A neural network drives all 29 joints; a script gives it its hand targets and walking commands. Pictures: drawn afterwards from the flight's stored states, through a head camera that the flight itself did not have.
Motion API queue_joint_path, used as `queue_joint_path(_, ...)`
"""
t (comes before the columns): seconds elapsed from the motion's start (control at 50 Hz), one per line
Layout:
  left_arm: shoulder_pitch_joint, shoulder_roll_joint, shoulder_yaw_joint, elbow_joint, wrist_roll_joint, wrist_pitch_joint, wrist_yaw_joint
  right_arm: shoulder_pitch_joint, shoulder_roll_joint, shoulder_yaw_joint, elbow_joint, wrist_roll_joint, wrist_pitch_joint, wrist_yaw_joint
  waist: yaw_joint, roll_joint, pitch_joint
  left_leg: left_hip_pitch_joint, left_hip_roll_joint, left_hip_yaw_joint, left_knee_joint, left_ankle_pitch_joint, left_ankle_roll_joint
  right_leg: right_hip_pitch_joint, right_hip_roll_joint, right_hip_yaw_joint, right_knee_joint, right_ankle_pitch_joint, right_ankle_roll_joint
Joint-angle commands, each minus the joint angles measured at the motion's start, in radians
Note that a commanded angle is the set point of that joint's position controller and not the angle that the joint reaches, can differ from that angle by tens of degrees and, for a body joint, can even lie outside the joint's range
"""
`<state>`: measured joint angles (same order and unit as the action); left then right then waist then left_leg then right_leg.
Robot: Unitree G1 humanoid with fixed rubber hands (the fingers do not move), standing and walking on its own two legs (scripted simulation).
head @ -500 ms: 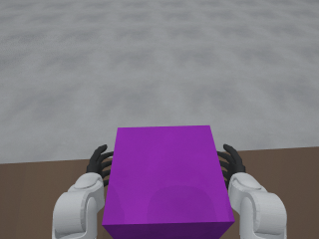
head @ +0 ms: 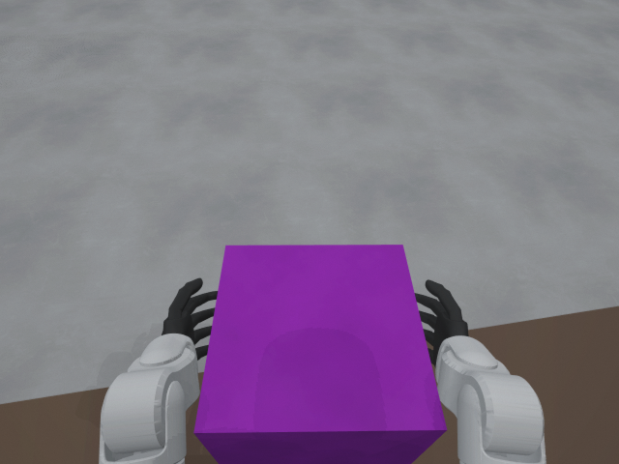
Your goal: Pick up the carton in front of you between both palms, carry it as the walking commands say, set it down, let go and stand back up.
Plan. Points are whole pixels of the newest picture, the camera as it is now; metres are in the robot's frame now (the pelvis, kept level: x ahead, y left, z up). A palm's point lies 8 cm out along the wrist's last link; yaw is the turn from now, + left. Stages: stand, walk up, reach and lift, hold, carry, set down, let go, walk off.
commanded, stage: carry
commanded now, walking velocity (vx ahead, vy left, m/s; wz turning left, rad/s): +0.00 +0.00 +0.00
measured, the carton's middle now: (314, 370) +0.25 +0.00 +0.00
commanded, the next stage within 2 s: none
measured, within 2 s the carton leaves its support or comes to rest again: neither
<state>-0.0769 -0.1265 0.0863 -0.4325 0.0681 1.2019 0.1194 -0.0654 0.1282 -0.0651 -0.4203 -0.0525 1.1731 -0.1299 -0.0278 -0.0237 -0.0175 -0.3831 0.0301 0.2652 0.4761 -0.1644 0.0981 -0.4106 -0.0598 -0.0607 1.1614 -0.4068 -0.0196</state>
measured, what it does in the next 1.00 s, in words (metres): walks ahead: right foot, then right foot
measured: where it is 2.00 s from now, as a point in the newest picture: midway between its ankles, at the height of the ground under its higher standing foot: (270, 286)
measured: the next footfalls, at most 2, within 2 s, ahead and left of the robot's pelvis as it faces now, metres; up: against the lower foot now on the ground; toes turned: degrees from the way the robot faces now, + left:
right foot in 0.24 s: +0.26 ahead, -0.10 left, +0.00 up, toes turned -7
right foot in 0.88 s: +0.42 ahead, -0.04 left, +0.00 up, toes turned +0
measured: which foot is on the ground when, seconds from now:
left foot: down 0.00-0.88, up 0.90-1.00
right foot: up 0.00-0.22, down 0.24-0.66, up 0.68-0.86, down 0.88-1.00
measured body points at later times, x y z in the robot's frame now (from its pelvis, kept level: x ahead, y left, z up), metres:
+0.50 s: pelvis +0.18 -0.02 -0.01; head +0.22 -0.02 +0.44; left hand +0.53 +0.15 +0.09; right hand +0.55 -0.15 +0.09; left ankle +0.06 +0.07 -0.73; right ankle +0.22 -0.10 -0.73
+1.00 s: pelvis +0.36 +0.00 -0.01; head +0.40 +0.00 +0.43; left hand +0.68 +0.19 +0.07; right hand +0.72 -0.11 +0.07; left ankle +0.21 +0.09 -0.63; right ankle +0.38 -0.04 -0.73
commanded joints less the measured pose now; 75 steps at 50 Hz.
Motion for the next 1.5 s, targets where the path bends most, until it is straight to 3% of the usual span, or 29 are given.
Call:
queue_joint_path(0.0,-0.465,-0.903,-0.739,-0.095,-0.325,-0.064,-0.178,-0.493,0.912,0.730,-0.117,0.356,-0.043,0.204,0.023,0.112,-0.376,0.378,0.270,-0.258,-0.177,0.495,0.047,-0.090,-0.027,0.007,-0.147,0.047,-0.003)
queue_joint_path(0.1,-0.556,-0.822,-0.718,-0.040,-0.300,-0.092,-0.143,-0.557,0.802,0.684,-0.047,0.337,-0.066,0.191,0.021,0.184,-0.362,0.343,0.223,-0.114,-0.093,0.633,0.050,-0.028,0.036,-0.079,-0.449,0.184,0.004)
queue_joint_path(0.2,-0.756,-0.681,-0.655,0.052,-0.308,-0.076,-0.104,-0.725,0.650,0.601,0.055,0.291,-0.056,0.125,0.014,0.138,-0.331,0.275,0.172,-0.069,0.053,0.433,-0.002,0.126,0.042,-0.114,-0.717,0.471,-0.008)
queue_joint_path(0.24,-0.816,-0.619,-0.593,0.120,-0.303,-0.062,-0.089,-0.782,0.604,0.557,0.129,0.262,-0.041,0.093,0.022,0.023,-0.377,0.152,0.127,-0.093,0.161,0.136,-0.068,0.327,-0.125,0.034,-0.677,0.871,-0.038)
queue_joint_path(0.26,-0.854,-0.599,-0.571,0.165,-0.293,-0.057,-0.078,-0.812,0.603,0.546,0.158,0.266,-0.034,0.079,0.029,-0.041,-0.426,0.089,0.071,-0.151,0.167,-0.086,-0.086,0.431,-0.211,0.123,-0.614,1.029,-0.121)
queue_joint_path(0.3,-0.875,-0.616,-0.515,0.238,-0.295,-0.057,-0.063,-0.907,0.624,0.527,0.178,0.280,-0.024,0.062,0.041,-0.136,-0.436,0.114,0.038,-0.166,0.133,-0.201,-0.086,0.392,-0.218,0.177,-0.674,0.889,-0.157)
queue_joint_path(0.42,-1.032,-0.753,-0.460,0.322,-0.287,-0.080,-0.062,-1.087,0.777,0.496,0.296,0.307,-0.051,0.065,0.031,-0.031,-0.512,0.251,0.073,-0.166,0.124,0.189,-0.086,0.364,-0.117,0.018,-0.543,0.891,-0.100)
queue_joint_path(0.56,-1.101,-0.862,-0.536,0.247,-0.314,-0.092,-0.074,-1.087,0.868,0.492,0.284,0.305,-0.061,0.093,0.077,-0.123,-0.503,-0.089,-0.047,-0.132,0.168,-0.354,-0.058,0.621,-0.235,0.266,-0.634,0.543,-0.249)
queue_joint_path(0.6,-1.120,-0.880,-0.575,0.206,-0.326,-0.096,-0.077,-1.064,0.866,0.495,0.263,0.302,-0.063,0.101,0.037,-0.052,-0.497,0.142,-0.017,-0.162,-0.006,-0.220,-0.036,0.404,-0.198,0.166,-0.562,0.430,-0.192)
queue_joint_path(0.62,-1.137,-0.889,-0.594,0.188,-0.334,-0.095,-0.080,-1.060,0.857,0.495,0.258,0.298,-0.068,0.101,0.000,0.090,-0.456,0.336,0.068,-0.257,-0.032,-0.038,-0.015,0.168,-0.118,0.013,-0.434,0.376,-0.124)
queue_joint_path(0.64,-1.146,-0.896,-0.612,0.174,-0.346,-0.095,-0.085,-1.050,0.829,0.494,0.258,0.286,-0.073,0.098,-0.025,0.295,-0.402,0.544,0.204,-0.440,-0.017,0.361,0.043,-0.121,-0.007,-0.112,-0.315,0.183,-0.045)
queue_joint_path(0.66,-1.164,-0.882,-0.627,0.169,-0.353,-0.097,-0.085,-1.023,0.820,0.498,0.253,0.277,-0.073,0.097,-0.045,0.351,-0.343,0.700,0.264,-0.515,-0.004,0.633,0.108,-0.367,0.060,-0.128,-0.232,-0.143,-0.017)
queue_joint_path(0.7,-1.126,-0.868,-0.622,0.191,-0.350,-0.101,-0.083,-1.028,0.807,0.521,0.202,0.282,-0.074,0.096,-0.095,0.197,-0.319,0.876,0.275,-0.529,0.053,0.810,0.132,-0.577,0.070,-0.086,-0.133,-0.204,-0.038)
queue_joint_path(0.76,-1.023,-0.827,-0.572,0.221,-0.307,-0.102,-0.071,-1.058,0.803,0.578,0.126,0.328,-0.082,0.102,-0.090,0.148,-0.335,0.869,0.217,-0.437,0.063,0.796,0.080,-0.534,0.096,-0.109,-0.219,-0.088,-0.046)
queue_joint_path(0.84,-0.942,-0.759,-0.518,0.234,-0.237,-0.100,-0.060,-1.056,0.813,0.620,0.130,0.373,-0.082,0.113,0.086,0.157,-0.441,0.363,0.130,-0.172,0.308,0.901,-0.023,0.290,0.191,-0.200,-0.659,0.257,-0.063)
queue_joint_path(0.86,-0.913,-0.754,-0.515,0.234,-0.229,-0.098,-0.063,-1.074,0.801,0.622,0.132,0.370,-0.082,0.113,0.135,0.087,-0.488,0.144,0.098,-0.168,0.477,0.575,-0.032,0.540,0.093,-0.062,-0.654,0.256,-0.081)
queue_joint_path(0.88,-0.918,-0.737,-0.508,0.244,-0.224,-0.096,-0.066,-1.054,0.806,0.612,0.148,0.356,-0.073,0.114,0.113,-0.137,-0.513,-0.101,-0.045,-0.173,0.707,-0.201,-0.054,0.680,-0.182,0.393,-0.682,0.409,-0.156)
queue_joint_path(0.9,-0.916,-0.732,-0.512,0.263,-0.228,-0.094,-0.067,-1.038,0.784,0.591,0.170,0.348,-0.067,0.115,0.108,-0.239,-0.544,-0.234,-0.123,-0.279,0.885,-0.357,-0.043,0.725,-0.260,0.674,-0.754,0.533,-0.274)
queue_joint_path(0.92,-0.945,-0.752,-0.535,0.237,-0.247,-0.091,-0.073,-1.031,0.787,0.578,0.181,0.339,-0.067,0.112,0.098,-0.159,-0.501,-0.296,-0.063,-0.320,0.945,-0.346,-0.018,0.707,-0.274,0.606,-0.737,0.535,-0.308)
queue_joint_path(0.96,-1.037,-0.823,-0.595,0.194,-0.323,-0.093,-0.092,-1.028,0.800,0.545,0.189,0.309,-0.067,0.105,0.083,0.001,-0.419,-0.320,-0.009,-0.303,0.843,-0.277,-0.027,0.573,-0.226,0.445,-0.747,0.571,-0.254)
queue_joint_path(1.16,-1.043,-0.822,-0.600,0.229,-0.406,-0.081,-0.113,-0.956,0.755,0.498,0.219,0.216,-0.054,0.063,0.097,-0.087,-0.401,-0.271,-0.005,-0.189,0.300,0.078,-0.069,0.542,-0.132,0.156,-0.759,0.821,-0.172)
queue_joint_path(1.28,-0.984,-0.810,-0.536,0.342,-0.329,-0.071,-0.106,-0.980,0.741,0.485,0.254,0.215,-0.033,0.082,0.145,-0.067,-0.274,-0.252,-0.011,-0.177,-0.007,0.332,-0.042,0.553,-0.093,0.121,-0.702,0.666,-0.146)
queue_joint_path(1.32,-1.001,-0.818,-0.532,0.356,-0.317,-0.077,-0.103,-0.988,0.742,0.470,0.275,0.213,-0.034,0.087,0.125,-0.085,-0.269,-0.123,-0.019,-0.154,-0.059,0.331,-0.017,0.516,-0.089,0.104,-0.631,0.735,-0.127)
queue_joint_path(1.36,-1.010,-0.832,-0.533,0.366,-0.308,-0.081,-0.101,-0.961,0.735,0.447,0.315,0.205,-0.040,0.087,0.020,-0.057,-0.348,0.170,-0.065,-0.081,-0.093,0.258,-0.018,0.436,-0.052,0.038,-0.405,0.829,-0.079)
queue_joint_path(1.38,-1.022,-0.832,-0.535,0.370,-0.304,-0.085,-0.099,-0.949,0.729,0.435,0.329,0.198,-0.043,0.088,-0.021,0.004,-0.404,0.377,-0.019,-0.119,-0.049,0.213,-0.036,0.291,-0.018,-0.001,-0.195,0.623,-0.050)
queue_joint_path(1.4,-1.020,-0.831,-0.531,0.377,-0.298,-0.086,-0.096,-0.930,0.722,0.422,0.349,0.196,-0.044,0.089,-0.020,0.132,-0.460,0.597,0.171,-0.337,0.128,0.397,-0.034,0.035,0.019,-0.008,0.012,0.133,-0.020)
queue_joint_path(1.42,-0.996,-0.831,-0.518,0.398,-0.298,-0.081,-0.090,-0.945,0.692,0.413,0.371,0.191,-0.047,0.084,-0.020,0.312,-0.522,0.758,0.359,-0.732,0.071,0.324,0.150,-0.228,0.132,0.034,0.223,-0.157,0.002)
queue_joint_path(1.44,-1.009,-0.824,-0.511,0.380,-0.293,-0.087,-0.081,-0.941,0.732,0.436,0.377,0.213,-0.055,0.085,-0.046,0.294,-0.516,0.753,0.379,-0.890,-0.060,0.043,0.221,-0.387,0.123,0.063,0.319,-0.155,-0.009)
queue_joint_path(1.48,-1.054,-0.883,-0.515,0.347,-0.288,-0.106,-0.071,-1.040,0.851,0.493,0.310,0.294,-0.081,0.103,-0.027,0.108,-0.441,0.577,0.295,-0.742,-0.093,0.089,0.153,-0.377,0.060,0.074,0.247,-0.064,-0.021)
